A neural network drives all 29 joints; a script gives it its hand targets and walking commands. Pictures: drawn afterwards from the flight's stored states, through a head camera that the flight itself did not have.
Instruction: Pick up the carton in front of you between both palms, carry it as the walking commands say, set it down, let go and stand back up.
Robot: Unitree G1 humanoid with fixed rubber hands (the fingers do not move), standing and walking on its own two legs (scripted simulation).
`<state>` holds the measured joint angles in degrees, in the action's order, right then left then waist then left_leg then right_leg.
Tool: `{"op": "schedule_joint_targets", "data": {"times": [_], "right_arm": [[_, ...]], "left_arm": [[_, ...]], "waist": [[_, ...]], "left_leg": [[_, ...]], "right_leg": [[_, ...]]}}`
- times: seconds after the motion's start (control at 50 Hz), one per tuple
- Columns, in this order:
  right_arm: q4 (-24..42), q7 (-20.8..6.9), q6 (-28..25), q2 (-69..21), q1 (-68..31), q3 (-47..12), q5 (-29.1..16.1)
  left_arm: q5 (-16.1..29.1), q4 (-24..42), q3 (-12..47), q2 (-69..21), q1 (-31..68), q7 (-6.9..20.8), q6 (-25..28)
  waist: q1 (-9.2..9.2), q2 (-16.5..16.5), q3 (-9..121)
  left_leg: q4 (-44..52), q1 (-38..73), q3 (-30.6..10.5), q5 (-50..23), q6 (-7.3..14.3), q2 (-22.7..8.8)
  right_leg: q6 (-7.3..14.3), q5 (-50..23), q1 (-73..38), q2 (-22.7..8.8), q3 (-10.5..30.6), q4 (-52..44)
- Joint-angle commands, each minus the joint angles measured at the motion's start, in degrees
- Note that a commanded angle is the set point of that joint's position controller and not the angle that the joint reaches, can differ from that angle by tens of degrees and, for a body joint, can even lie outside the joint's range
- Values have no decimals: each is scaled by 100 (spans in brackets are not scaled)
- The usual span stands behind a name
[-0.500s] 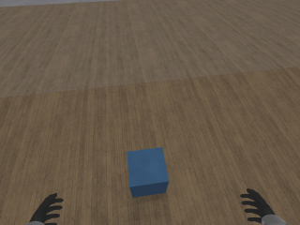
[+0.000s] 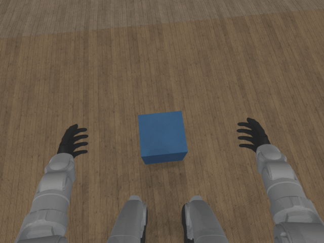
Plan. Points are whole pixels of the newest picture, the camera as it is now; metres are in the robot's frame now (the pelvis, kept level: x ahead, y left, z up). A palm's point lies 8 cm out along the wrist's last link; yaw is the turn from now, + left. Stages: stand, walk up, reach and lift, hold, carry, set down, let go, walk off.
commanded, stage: reach and lift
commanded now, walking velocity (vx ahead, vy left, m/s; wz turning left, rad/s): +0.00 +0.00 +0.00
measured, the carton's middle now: (162, 139) +0.49 +0.01 -0.58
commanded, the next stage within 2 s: none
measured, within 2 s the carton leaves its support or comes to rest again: neither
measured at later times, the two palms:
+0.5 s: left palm (100, 108) +0.47 +0.21 -0.15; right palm (222, 96) +0.52 -0.18 -0.14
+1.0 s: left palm (115, 132) +0.46 +0.21 -0.37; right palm (206, 124) +0.50 -0.18 -0.38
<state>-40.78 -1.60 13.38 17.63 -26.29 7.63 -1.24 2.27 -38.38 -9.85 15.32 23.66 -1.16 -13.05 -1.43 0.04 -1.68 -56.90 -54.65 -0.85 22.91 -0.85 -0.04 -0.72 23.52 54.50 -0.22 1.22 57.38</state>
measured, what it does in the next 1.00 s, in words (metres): lowers itself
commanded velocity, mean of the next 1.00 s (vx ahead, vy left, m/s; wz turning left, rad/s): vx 0.00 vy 0.00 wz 0.00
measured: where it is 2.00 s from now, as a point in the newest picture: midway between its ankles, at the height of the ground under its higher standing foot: (164, 233)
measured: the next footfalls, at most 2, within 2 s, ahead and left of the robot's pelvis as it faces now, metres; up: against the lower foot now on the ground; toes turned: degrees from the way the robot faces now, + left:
none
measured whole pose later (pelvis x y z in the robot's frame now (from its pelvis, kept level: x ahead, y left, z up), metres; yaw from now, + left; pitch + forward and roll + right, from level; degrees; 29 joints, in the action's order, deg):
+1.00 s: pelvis -0.05 -0.01 -0.21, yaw +2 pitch +52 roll +2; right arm -56.2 4.4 5.7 20.6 -74.8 9.3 -3.9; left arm 4.6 -51.4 -17.8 14.3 69.7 -6.1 -4.9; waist -2.8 0.5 -1.1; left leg -99.3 -121.8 -2.5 30.1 -3.3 2.5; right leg -2.5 31.2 122.1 3.4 4.4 100.9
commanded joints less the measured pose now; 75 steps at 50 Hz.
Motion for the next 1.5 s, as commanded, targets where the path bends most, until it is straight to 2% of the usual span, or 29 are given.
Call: {"op": "schedule_joint_targets", "data": {"times": [0.0, 0.18, 0.3, 0.38, 0.46, 0.52, 0.62, 0.68, 0.74, 0.78, 0.9, 1.0, 1.1, 1.18, 1.28, 1.38, 1.48], "right_arm": [[318, 49, -80, 816, -1645, 203, -110], [-673, 62, 126, 1082, -4544, 397, -136], [-1308, -6, 63, 1114, -6031, 655, 111], [-1457, -13, -62, 1092, -6646, 878, 355], [-1275, 16, -238, 1016, -6627, 1082, 617], [-1116, 15, -415, 721, -6423, 1186, 739], [-1105, 76, -718, 222, -5793, 1385, 917], [-1182, 169, -852, 138, -5444, 1420, 960], [-1181, 284, -947, 212, -5421, 1256, 809], [-1137, 365, -990, 290, -5530, 1051, 625], [-870, 583, -950, 793, -6143, 329, -109], [-800, 677, -760, 1173, -6943, -107, -610], [-1410, 670, -572, 1296, -7592, -241, -802], [-2056, 612, -627, 1335, -7823, -213, -744], [-2409, 563, -822, 1484, -8125, -263, -798], [-2127, 600, -1008, 1613, -8530, -469, -972], [-2066, 625, -1055, 1504, -8484, -744, -1211]], "left_arm": [[90, 380, -282, 750, 1464, -95, 66], [162, -278, -537, 763, 4244, -275, -153], [-94, -722, -910, 614, 5555, -334, -121], [-334, -737, -1221, 559, 6075, -329, 13], [-570, -486, -1440, 431, 5981, -281, 198], [-697, -373, -1552, 197, 5724, -215, 392], [-878, -493, -1769, -145, 5123, -149, 768], [-918, -668, -1836, -199, 4897, -156, 928], [-810, -766, -1762, -145, 4941, -202, 1029], [-654, -779, -1627, -48, 5048, -250, 1065], [92, -656, -939, 460, 5558, -456, 1004], [562, -595, -552, 858, 6318, -604, 796], [749, -1139, -396, 973, 7022, -652, 618], [660, -1726, -390, 964, 7408, -604, 675], [587, -2124, -375, 1097, 7761, -567, 851], [769, -1971, -217, 1238, 8129, -606, 1033], [950, -2026, -48, 1176, 8008, -645, 1088]], "waist": [[-88, 121, 3531], [-149, 164, 4528], [-245, 195, 4950], [-312, 274, 5454], [-312, 378, 6336], [-353, 415, 6459], [-314, 487, 6078], [-250, 431, 5901], [-231, 329, 5842], [-217, 315, 6029], [-246, 452, 7173], [-300, 518, 7473], [-279, 540, 6433], [-248, 390, 5506], [-257, 259, 5007], [-238, 337, 5081], [-325, 362, 5470]], "left_leg": [[274, 886, 118, -2592, -196, 231], [249, 167, 342, -838, -258, 240], [95, -192, 446, -498, -285, 292], [-33, -285, 497, -818, -284, 346], [-158, -106, 527, -1871, -267, 436], [-315, -388, 500, -2653, -240, 469], [-836, -1598, 374, -3400, -253, 425], [-1378, -2205, 324, -3369, -297, 392], [-1982, -2583, 313, -3086, -345, 386], [-2398, -2711, 307, -3089, -363, 389], [-3625, -2866, 427, -2963, -371, 387], [-4325, -3042, 550, -2079, -328, 347], [-4729, -3767, 612, -748, -298, 223], [-5069, -4027, 566, -290, -286, 149], [-5523, -4012, 464, -545, -268, 110], [-5888, -3904, 399, -1141, -233, 147], [-6173, -3507, 429, -1806, -206, 195]], "right_leg": [[-121, -2638, -1370, 254, -41, -181], [-107, -755, -337, 275, -215, -258], [-107, -389, 250, 348, -279, -147], [-109, -734, 263, 405, -276, -7], [-100, -1931, -224, 484, -247, 190], [-105, -2830, -272, 500, -184, 402], [-135, -3838, 412, 427, -2, 1007], [-183, -3688, 1379, 413, 8, 1508], [-210, -3105, 2306, 437, -35, 2013], [-228, -3017, 2604, 442, -48, 2410], [-280, -2879, 2599, 438, -207, 3685], [-260, -1926, 2657, 406, -322, 4384], [-218, -682, 3180, 284, -322, 4775], [-193, -105, 3855, 206, -291, 5049], [-174, -205, 4261, 156, -238, 5480], [-168, -789, 4195, 160, -205, 5867], [-180, -1409, 3835, 210, -229, 6138]]}}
